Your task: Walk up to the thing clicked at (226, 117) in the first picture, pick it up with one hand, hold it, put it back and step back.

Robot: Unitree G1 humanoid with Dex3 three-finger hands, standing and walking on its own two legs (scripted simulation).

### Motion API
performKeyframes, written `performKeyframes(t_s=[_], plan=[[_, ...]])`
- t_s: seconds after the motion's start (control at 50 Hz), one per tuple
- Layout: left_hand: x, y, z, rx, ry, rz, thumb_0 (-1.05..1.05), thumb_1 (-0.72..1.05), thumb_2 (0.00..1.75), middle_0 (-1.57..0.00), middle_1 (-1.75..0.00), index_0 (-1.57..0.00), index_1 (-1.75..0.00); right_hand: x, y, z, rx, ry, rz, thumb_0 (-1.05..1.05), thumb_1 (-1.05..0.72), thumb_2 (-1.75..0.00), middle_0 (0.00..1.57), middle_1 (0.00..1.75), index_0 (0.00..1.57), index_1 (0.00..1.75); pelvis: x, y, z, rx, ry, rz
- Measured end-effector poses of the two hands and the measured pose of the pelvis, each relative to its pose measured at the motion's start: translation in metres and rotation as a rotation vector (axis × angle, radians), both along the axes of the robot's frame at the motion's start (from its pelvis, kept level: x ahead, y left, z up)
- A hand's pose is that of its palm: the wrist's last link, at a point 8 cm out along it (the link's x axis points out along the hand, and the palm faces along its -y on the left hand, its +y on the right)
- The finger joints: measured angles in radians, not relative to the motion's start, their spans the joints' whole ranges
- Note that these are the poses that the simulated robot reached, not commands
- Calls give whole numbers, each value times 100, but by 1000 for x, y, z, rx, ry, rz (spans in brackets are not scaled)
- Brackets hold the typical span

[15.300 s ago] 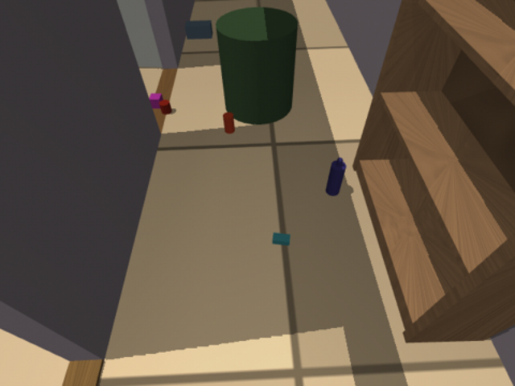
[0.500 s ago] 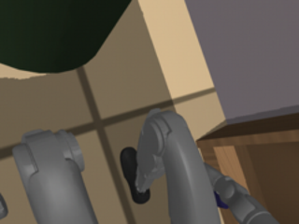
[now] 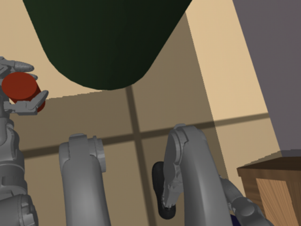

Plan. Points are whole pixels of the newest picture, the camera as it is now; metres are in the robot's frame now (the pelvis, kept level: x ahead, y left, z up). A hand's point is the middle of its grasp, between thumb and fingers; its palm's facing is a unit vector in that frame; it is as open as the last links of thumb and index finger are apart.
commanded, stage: settle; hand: left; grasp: from the side
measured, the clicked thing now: (26, 94) +0.42 +0.30 -0.12
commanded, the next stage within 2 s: lift in 1.06 s
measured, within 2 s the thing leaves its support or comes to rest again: neither
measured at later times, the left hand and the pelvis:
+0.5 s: hand (27, 72) +0.44 +0.27 -0.02, palm faces +0.25 -0.97 -0.06, open 8.3 cm; pelvis +0.01 -0.02 +0.03, yaw +4 degrees
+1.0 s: hand (21, 65) +0.44 +0.27 +0.01, palm faces +0.27 -0.96 -0.06, open 8.3 cm; pelvis +0.01 -0.01 +0.04, yaw +5 degrees
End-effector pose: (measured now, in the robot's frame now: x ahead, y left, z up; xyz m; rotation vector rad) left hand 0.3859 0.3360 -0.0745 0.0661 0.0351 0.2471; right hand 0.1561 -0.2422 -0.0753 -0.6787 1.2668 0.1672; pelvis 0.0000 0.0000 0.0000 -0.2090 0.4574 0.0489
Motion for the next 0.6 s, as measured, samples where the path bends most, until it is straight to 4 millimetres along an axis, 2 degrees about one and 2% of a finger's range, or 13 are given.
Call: performKeyframes(t_s=[0.14,0.28,0.44,0.6], plan=[[10,-1,28,11,-4,22,-1,-14,99,-77,-96,-84,-97,7,-7,-6,39,-8,-59,0,-89,-89,21,30,20,30,7,-5,10,30,53,11],[19,-10,40,11,25,-4,-1,-14,99,-77,-96,-84,-97,10,-18,-6,51,-27,-105,1,-89,-89,21,30,20,30,10,-11,16,54,81,14],[18,-19,55,-18,15,9,-1,-14,99,-77,-96,-84,-97,11,-28,0,46,-50,-129,1,-90,-89,21,30,20,30,11,-15,23,73,90,17],[15,-17,69,-5,17,12,-1,-15,99,-77,-96,-84,-97,8,-28,7,52,-66,-148,1,-90,-89,20,30,20,30,8,-15,31,81,92,22]])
